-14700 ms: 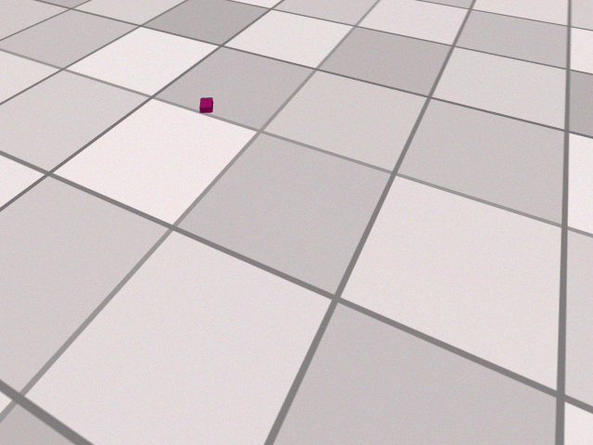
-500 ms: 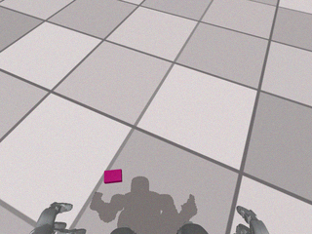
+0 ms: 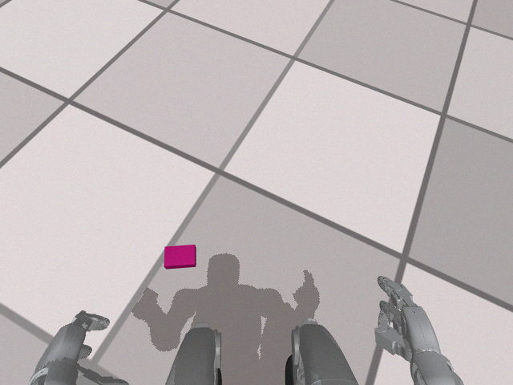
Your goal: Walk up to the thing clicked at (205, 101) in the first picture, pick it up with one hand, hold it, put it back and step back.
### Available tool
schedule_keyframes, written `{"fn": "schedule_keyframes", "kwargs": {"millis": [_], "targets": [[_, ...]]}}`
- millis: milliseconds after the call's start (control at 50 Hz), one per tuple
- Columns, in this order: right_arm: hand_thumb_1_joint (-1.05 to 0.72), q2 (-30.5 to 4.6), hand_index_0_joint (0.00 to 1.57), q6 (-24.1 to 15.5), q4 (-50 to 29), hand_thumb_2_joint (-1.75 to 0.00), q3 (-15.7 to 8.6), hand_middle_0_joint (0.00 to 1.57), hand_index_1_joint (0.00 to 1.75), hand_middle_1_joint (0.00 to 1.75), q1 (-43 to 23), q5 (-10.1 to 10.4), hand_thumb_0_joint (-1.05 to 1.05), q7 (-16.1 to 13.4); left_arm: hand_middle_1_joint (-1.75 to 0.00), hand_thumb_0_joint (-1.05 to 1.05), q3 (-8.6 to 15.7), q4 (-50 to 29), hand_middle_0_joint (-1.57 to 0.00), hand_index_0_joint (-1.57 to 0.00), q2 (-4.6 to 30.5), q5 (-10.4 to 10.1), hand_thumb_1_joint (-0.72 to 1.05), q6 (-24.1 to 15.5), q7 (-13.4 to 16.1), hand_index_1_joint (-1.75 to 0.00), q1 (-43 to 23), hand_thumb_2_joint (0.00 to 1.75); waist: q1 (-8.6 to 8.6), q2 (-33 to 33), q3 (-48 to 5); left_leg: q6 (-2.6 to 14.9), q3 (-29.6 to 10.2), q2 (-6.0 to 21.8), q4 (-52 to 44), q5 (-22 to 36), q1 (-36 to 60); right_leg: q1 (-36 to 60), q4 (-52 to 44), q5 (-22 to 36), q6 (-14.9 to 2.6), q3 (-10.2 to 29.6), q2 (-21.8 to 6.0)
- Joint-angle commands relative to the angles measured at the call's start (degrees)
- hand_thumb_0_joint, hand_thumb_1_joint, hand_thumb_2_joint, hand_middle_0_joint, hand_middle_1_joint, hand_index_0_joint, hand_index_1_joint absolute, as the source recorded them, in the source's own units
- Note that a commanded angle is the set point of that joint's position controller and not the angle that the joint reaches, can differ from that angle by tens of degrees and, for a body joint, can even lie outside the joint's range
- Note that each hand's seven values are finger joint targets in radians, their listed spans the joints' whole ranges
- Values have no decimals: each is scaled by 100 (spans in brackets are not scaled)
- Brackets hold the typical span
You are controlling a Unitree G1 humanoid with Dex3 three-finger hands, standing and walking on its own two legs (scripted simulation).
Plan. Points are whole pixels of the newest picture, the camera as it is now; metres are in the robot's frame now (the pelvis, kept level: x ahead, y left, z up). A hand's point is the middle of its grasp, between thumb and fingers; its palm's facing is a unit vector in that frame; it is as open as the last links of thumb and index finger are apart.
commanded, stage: rise first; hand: left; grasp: from above
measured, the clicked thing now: (180, 256) +0.48 +0.23 -0.64
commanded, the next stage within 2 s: none
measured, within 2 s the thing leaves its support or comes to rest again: neither
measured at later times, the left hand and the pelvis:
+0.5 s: hand (131, 293) +0.30 +0.29 -0.34, palm faces -0.48 -0.27 -0.84, open 13.8 cm; pelvis -0.07 -0.01 -0.21, yaw -2 degrees
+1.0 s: hand (147, 268) +0.38 +0.29 -0.44, palm faces -0.45 -0.02 -0.89, open 13.7 cm; pelvis -0.08 +0.00 -0.29, yaw -4 degrees
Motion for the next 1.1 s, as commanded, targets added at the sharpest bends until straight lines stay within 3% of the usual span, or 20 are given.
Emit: {"fn": "schedule_keyframes", "kwargs": {"millis": [0,40,100,140,220,260,340,400,520,620,700,740,760,880,920,960,1000,1080], "targets": [[-89,-987,20,-362,-457,-89,-406,20,30,30,40,66,0,17,-90,0,332,-299,-24,-25,1093,588,-36,-591,186,-89,-940,82,-108,426,-1772,-28,-31,-138,-86,1713,288,-189,320,1219,-345,-7,228],[-90,-1089,20,-390,-344,-90,-429,20,30,30,11,73,0,82,-89,0,288,-63,-25,-26,1174,843,-36,-835,267,-88,-1322,82,-122,443,-1958,-63,-149,-111,208,1717,-64,-705,814,1173,-361,-31,214],[-91,-1171,20,-391,-230,-90,-472,20,30,30,-2,83,0,132,-90,0,533,16,-23,-23,1580,1244,-41,-1115,404,-91,-1548,85,61,753,-2616,-76,-156,-126,685,2004,-187,-1175,1389,1319,-398,-9,185],[-90,-1215,20,-341,-144,-90,-540,20,30,30,-11,88,0,157,-94,0,422,163,-19,-19,1610,1487,-44,-1232,501,-94,-1864,89,-31,613,-2754,-41,-124,-162,989,1762,-643,-1411,1601,1240,-395,-12,193],[-91,-1252,20,-219,69,-90,-598,20,30,30,67,82,0,177,-100,0,712,493,-13,-13,2206,1925,-49,-1392,674,-99,-2790,94,68,501,-3163,27,26,-222,1601,1383,-1449,-1650,1967,1042,-380,36,196],[-91,-1253,20,-152,167,-90,-625,20,30,30,147,53,0,187,-101,0,571,589,-12,-12,2238,2146,-50,-1449,723,-101,-3397,95,-65,434,-3429,66,88,-228,1914,1239,-1689,-1729,2087,975,-367,50,191],[-91,-1274,20,-28,379,-90,-628,20,30,30,329,-1,0,208,-100,0,621,1363,-11,-11,2709,2601,-52,-1675,790,-100,-4492,98,-127,139,-3497,141,180,-260,2493,740,-2619,-1990,2399,570,-325,60,197],[-91,-1288,20,74,544,-90,-619,20,30,30,462,-56,0,245,-99,0,486,1923,-13,-12,2771,2881,-52,-1855,804,-100,-4865,98,-186,123,-3444,149,141,-256,2693,434,-2896,-2387,2622,189,-336,-36,201],[-90,-1341,20,305,765,-90,-570,20,30,30,659,-179,0,310,-96,0,531,2510,-14,-13,3287,3527,-50,-2271,1032,-97,-5798,98,-281,369,-3461,163,76,-266,3133,-95,-3295,-3129,3121,-359,-361,-183,243],[-90,-1438,20,537,888,-90,-502,20,30,30,777,-291,0,372,-91,0,623,2549,-16,-15,3752,4053,-46,-2524,1388,-92,-6729,96,-401,1117,-3725,91,-82,-242,3369,187,-2914,-3804,3683,-49,-418,-343,223],[-90,-1500,20,682,1017,-90,-443,20,30,30,929,-403,0,437,-91,0,530,3274,-15,-14,3725,4470,-46,-2534,1638,-91,-6909,96,-603,1282,-3473,65,-178,-229,3565,334,-2994,-4336,3991,86,-426,-454,211],[-90,-1566,20,708,1012,-90,-444,20,30,30,912,-448,0,469,-91,0,457,3329,-13,-13,3779,4653,-47,-2571,1732,-92,-7323,97,-695,1490,-3379,44,-252,-222,3562,146,-3034,-4599,4123,-31,-425,-505,192],[-90,-1538,20,721,997,-90,-406,20,30,30,880,-470,0,487,-91,0,435,3436,-15,-14,3780,4707,-45,-2561,1764,-91,-7265,95,-654,1487,-3328,48,-231,-242,3595,123,-3073,-4606,4160,-63,-431,-516,198],[-90,-1609,20,794,1134,-90,-352,20,30,30,1023,-610,0,568,-94,0,447,4093,-12,-13,3927,5016,-45,-2505,1941,-93,-7638,94,-894,1399,-3230,98,-195,-271,3952,184,-3375,-4792,4348,43,-410,-548,180],[-90,-1569,20,778,1095,-90,-282,20,30,30,989,-647,0,605,-95,0,326,4155,-12,-13,3874,5025,-46,-2515,1954,-94,-7905,95,-972,1465,-3185,112,-154,-296,4032,176,-3491,-4782,4383,37,-412,-542,188],[-90,-1611,20,776,1135,-90,-270,20,30,30,1006,-676,0,619,-96,0,421,4489,-11,-12,4015,5080,-47,-2465,1982,-95,-7758,95,-943,1343,-3191,125,-142,-297,4141,204,-3579,-4809,4440,77,-408,-554,197],[-90,-1648,20,777,1202,-90,-244,20,30,30,1095,-739,0,643,-96,0,510,4621,-11,-13,4145,5116,-45,-2461,2036,-94,-7918,94,-1024,1421,-3219,127,-119,-297,4230,271,-3628,-4781,4490,153,-396,-545,197],[-90,-1606,20,753,1147,-90,-165,20,30,30,989,-786,0,677,-97,0,365,4564,-12,-13,4111,5152,-47,-2499,2093,-96,-8441,94,-1126,1499,-3146,150,-95,-302,4355,127,-3809,-4905,4560,63,-415,-576,234]]}}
